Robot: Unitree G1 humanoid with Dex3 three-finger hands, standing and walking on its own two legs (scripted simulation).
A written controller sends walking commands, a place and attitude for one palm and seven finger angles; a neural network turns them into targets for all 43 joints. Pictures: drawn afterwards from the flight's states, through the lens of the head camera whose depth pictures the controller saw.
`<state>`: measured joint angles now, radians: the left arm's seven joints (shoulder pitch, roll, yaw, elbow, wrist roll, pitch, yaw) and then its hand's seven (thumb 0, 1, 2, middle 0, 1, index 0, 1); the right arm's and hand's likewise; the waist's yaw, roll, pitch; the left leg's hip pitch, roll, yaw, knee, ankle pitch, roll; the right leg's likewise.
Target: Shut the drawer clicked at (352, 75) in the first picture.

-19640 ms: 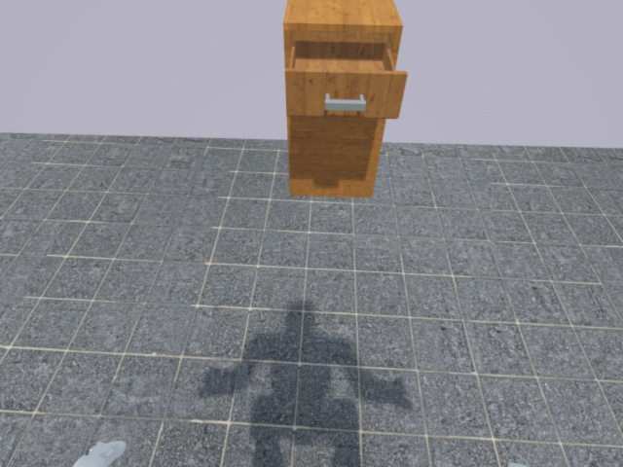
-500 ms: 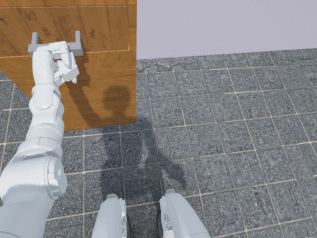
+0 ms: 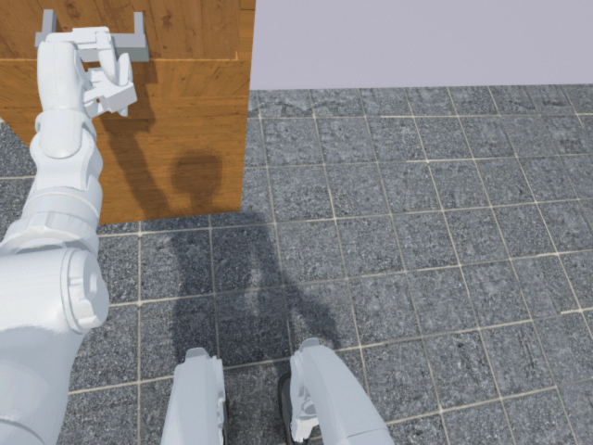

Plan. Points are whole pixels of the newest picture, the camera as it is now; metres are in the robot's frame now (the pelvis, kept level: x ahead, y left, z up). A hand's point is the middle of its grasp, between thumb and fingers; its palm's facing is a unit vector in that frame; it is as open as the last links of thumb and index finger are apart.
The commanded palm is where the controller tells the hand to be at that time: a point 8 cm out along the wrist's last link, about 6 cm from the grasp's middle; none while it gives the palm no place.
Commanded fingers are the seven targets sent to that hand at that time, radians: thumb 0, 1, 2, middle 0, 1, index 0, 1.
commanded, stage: pull the fist back off the drawer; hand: left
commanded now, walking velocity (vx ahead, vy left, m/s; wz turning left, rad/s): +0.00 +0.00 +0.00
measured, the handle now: (95, 33) +0.63 +0.19 +0.06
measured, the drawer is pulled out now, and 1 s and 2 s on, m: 0.00 0.00 0.00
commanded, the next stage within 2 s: draw the hand back to the body in 0.52 s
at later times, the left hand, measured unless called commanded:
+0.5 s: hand (119, 92) +0.54 +0.16 +0.06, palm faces +0.07 -1.00 -0.04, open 3.2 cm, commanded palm +0.51 +0.19 +0.06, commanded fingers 0.00 0.90 0.90 -1.40 -1.60 -1.40 -1.60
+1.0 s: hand (44, 131) +0.43 +0.19 +0.14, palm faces +0.10 -0.99 -0.04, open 3.3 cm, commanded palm +0.40 +0.23 +0.15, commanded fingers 0.00 0.90 0.90 -1.40 -1.60 -1.40 -1.60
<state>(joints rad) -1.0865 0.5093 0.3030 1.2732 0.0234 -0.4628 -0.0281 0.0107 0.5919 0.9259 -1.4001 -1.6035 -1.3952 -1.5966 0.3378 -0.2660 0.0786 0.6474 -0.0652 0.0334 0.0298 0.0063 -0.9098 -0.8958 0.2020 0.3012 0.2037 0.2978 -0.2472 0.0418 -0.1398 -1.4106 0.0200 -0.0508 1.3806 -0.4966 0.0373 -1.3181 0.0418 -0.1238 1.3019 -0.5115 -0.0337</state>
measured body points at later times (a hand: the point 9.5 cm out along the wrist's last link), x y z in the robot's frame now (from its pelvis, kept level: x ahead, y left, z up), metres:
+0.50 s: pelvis +0.03 +0.01 +0.02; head +0.19 +0.03 +0.45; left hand +0.53 +0.21 +0.06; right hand +0.05 -0.24 -0.09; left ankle +0.06 +0.09 -0.59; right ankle +0.05 -0.11 -0.59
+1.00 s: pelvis +0.07 +0.00 +0.09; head +0.15 +0.01 +0.53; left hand +0.42 +0.24 +0.14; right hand +0.20 -0.24 -0.02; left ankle +0.06 +0.09 -0.59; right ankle +0.05 -0.11 -0.59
